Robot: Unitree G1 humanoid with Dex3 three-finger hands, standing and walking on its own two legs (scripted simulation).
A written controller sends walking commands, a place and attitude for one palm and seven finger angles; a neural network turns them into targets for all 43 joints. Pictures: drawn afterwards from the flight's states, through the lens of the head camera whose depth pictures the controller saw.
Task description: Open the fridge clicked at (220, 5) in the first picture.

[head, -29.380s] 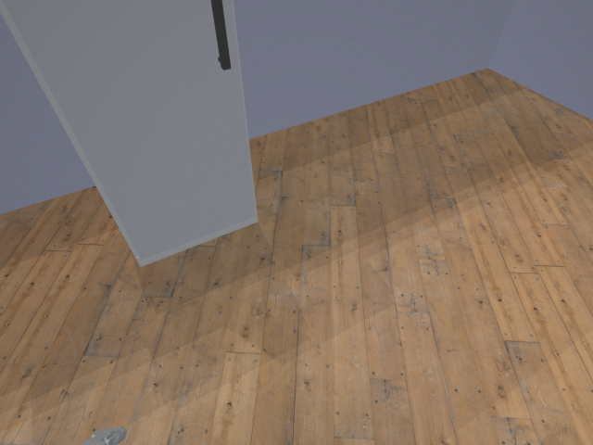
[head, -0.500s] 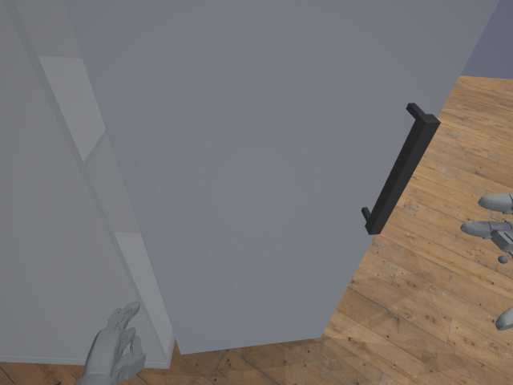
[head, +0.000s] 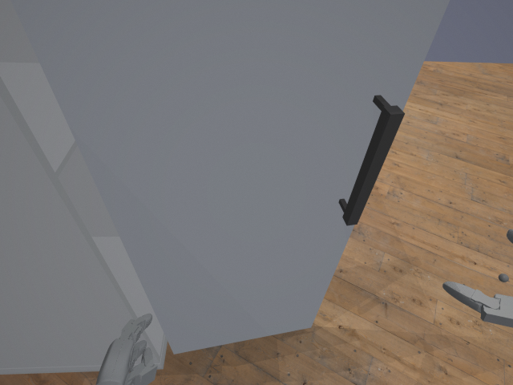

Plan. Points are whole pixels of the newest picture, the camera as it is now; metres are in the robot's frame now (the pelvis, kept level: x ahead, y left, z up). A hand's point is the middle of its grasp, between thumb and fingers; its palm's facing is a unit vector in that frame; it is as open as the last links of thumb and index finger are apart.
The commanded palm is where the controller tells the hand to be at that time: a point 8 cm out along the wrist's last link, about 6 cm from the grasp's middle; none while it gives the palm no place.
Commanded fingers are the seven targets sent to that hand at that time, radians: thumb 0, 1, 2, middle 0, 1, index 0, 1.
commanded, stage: draw the hand back to the body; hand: right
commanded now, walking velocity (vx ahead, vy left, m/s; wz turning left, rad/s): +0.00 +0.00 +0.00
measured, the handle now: (363, 167) +0.43 -0.19 +0.13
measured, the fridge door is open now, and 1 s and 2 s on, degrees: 81 81 81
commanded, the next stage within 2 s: step back with the hand held close in 0.78 s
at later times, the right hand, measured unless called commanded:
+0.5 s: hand (475, 283) +0.20 -0.25 +0.15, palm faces +0.48 +0.78 -0.39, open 8.0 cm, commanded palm +0.15 -0.29 +0.17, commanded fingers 0.00 -0.90 -0.90 0.20 0.30 0.20 0.30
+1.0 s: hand (481, 280) +0.20 -0.26 +0.16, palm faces +0.48 +0.79 -0.38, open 7.4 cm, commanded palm +0.15 -0.29 +0.17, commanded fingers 0.00 -0.90 -0.90 0.20 0.30 0.20 0.30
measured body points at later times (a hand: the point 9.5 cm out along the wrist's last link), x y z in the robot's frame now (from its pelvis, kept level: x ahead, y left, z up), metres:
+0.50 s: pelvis +0.02 +0.02 +0.00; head +0.00 +0.04 +0.45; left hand +0.21 +0.25 -0.08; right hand +0.17 -0.29 +0.18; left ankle +0.00 +0.13 -0.74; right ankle +0.01 -0.11 -0.74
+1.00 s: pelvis +0.00 +0.01 +0.00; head -0.01 +0.03 +0.45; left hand +0.19 +0.24 -0.08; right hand +0.17 -0.30 +0.18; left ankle +0.00 +0.13 -0.74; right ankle +0.01 -0.11 -0.74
